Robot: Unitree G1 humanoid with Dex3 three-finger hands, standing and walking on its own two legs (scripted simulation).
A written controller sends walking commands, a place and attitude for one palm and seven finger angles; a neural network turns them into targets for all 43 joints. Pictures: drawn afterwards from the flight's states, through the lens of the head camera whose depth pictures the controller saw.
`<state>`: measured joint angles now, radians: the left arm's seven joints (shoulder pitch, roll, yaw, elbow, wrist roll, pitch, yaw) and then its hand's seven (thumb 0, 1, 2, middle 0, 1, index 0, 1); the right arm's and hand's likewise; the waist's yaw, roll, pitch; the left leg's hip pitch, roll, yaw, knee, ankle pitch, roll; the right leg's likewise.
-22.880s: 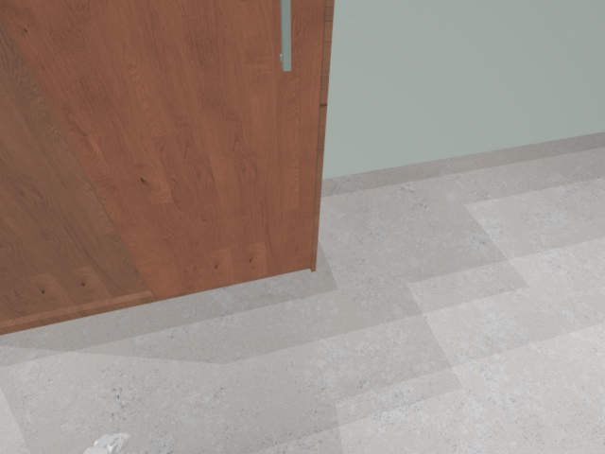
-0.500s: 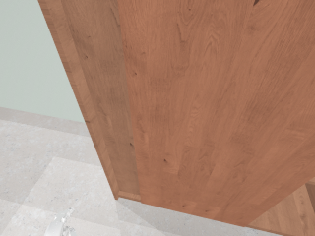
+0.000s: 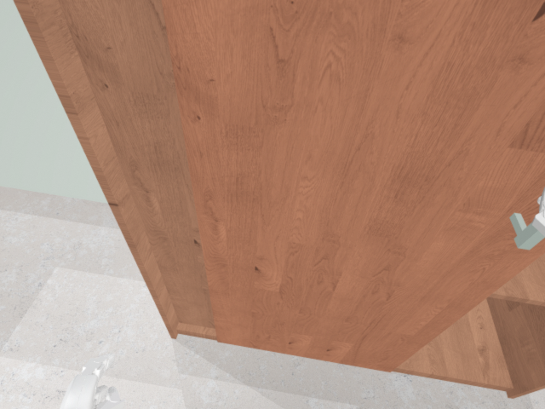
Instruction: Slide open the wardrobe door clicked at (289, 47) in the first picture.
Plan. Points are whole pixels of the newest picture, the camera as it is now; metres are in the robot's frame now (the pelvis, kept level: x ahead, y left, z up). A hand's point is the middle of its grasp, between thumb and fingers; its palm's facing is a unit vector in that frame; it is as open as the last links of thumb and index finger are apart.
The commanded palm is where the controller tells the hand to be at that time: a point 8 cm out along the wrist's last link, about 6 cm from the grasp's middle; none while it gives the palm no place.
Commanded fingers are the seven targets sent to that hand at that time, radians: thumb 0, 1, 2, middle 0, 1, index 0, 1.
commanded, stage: stop walking and hold the door there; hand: right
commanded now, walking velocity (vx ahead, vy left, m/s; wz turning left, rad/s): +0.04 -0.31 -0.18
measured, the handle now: out of the picture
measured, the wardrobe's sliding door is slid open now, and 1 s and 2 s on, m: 0.43 0.43 0.43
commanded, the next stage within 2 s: loosen the grip on the handle in 1.02 s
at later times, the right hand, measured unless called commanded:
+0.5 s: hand (536, 235) +0.32 -0.31 +0.15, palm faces +0.29 +0.94 -0.19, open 5.3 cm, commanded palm +0.29 -0.35 +0.14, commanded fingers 0.00 -0.90 -0.90 0.45 1.40 0.45 1.40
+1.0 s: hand (536, 233) +0.32 -0.31 +0.15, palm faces +0.31 +0.93 -0.17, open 5.2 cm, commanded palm +0.29 -0.35 +0.14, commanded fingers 0.00 -0.90 -0.90 0.45 1.40 0.45 1.40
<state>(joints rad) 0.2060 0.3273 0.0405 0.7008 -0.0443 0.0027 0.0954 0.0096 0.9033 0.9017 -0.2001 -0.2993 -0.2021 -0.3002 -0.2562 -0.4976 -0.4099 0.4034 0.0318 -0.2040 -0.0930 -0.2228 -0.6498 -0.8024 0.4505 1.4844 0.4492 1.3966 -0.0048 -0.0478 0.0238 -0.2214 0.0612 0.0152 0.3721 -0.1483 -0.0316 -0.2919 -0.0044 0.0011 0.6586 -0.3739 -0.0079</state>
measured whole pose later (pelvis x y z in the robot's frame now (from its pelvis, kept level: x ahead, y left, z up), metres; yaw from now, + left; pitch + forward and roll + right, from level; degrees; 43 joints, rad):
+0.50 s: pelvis -0.07 -0.08 +0.00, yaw -1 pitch +0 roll +3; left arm 0.14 0.12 -0.10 0.67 -0.02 -0.02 0.05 0.01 0.90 0.90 -0.21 -0.30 -0.21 -0.30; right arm -0.44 -0.38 -0.21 0.25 0.05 -0.11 -0.09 -0.14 -0.74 -0.79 0.45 1.41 0.35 1.39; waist 0.00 -0.01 0.14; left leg -0.13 -0.02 0.10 0.35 -0.20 0.01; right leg -0.29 -0.09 -0.06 0.49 -0.20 0.00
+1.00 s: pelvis -0.07 -0.07 +0.00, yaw -1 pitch -1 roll +1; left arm 0.20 0.24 -0.02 0.68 -0.05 0.02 0.11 0.01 0.90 0.90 -0.20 -0.30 -0.20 -0.30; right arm -0.44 -0.39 -0.22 0.43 0.08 -0.13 -0.09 -0.13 -0.72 -0.83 0.46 1.40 0.39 1.40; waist 0.02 -0.01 0.06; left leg -0.11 -0.01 0.09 0.38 -0.24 0.01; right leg -0.24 -0.08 -0.08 0.46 -0.19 0.01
